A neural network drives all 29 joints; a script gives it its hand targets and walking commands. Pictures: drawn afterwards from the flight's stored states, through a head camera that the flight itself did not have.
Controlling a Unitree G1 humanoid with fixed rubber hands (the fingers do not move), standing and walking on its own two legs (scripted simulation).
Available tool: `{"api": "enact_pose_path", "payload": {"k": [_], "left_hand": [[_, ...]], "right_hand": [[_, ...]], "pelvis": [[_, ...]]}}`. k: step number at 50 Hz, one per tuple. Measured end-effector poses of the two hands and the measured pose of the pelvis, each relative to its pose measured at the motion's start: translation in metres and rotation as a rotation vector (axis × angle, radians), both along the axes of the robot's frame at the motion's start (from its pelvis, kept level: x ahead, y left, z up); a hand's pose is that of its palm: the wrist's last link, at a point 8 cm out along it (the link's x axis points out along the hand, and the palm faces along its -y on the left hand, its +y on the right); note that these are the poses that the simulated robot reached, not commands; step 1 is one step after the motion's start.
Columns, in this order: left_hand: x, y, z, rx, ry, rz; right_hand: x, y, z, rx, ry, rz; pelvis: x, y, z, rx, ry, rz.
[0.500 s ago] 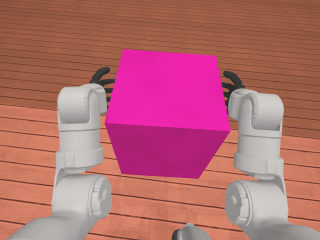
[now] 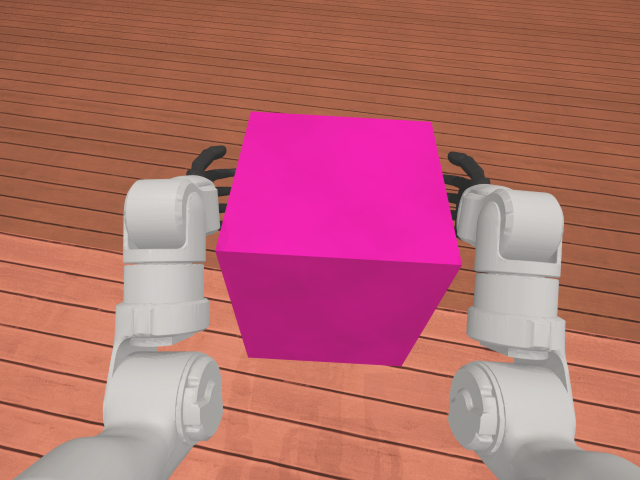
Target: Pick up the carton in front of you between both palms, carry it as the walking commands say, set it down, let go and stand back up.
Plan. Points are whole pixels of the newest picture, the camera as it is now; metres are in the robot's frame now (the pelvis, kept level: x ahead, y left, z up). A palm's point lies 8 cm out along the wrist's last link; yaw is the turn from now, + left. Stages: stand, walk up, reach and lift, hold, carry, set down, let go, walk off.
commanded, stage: carry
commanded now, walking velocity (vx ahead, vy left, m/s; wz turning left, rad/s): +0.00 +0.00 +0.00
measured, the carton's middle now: (332, 249) +0.37 +0.00 +0.09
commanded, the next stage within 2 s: none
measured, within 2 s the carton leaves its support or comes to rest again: neither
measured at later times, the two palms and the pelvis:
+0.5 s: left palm (214, 231) +0.37 +0.15 +0.13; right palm (468, 239) +0.37 -0.15 +0.13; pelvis +0.02 +0.00 +0.00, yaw -1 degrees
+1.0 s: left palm (210, 247) +0.34 +0.14 +0.14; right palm (480, 256) +0.33 -0.16 +0.14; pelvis +0.00 +0.00 +0.00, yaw -1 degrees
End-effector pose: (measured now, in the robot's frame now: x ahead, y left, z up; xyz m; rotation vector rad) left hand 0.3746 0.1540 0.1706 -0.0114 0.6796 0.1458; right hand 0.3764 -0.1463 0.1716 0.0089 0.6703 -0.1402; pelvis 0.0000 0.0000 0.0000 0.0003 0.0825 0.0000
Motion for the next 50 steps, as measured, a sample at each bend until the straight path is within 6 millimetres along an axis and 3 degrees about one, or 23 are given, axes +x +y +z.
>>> {"api": "enact_pose_path", "payload": {"k": [7,16,50], "left_hand": [[0.012,-0.006,-0.013,0.016,0.065,-0.023],[-0.001,-0.009,-0.051,0.028,0.110,-0.042],[-0.038,-0.011,-0.032,0.043,0.078,-0.051]], "right_hand": [[0.007,-0.006,-0.016,-0.007,0.065,-0.006],[-0.005,-0.009,-0.049,-0.032,0.110,0.006],[-0.042,-0.011,-0.031,-0.041,0.079,0.017]], "pelvis": [[0.021,0.002,-0.002,0.000,-0.012,-0.007],[0.026,0.001,-0.004,0.001,-0.050,-0.012],[-0.004,-0.002,0.003,0.000,-0.079,-0.015]]}}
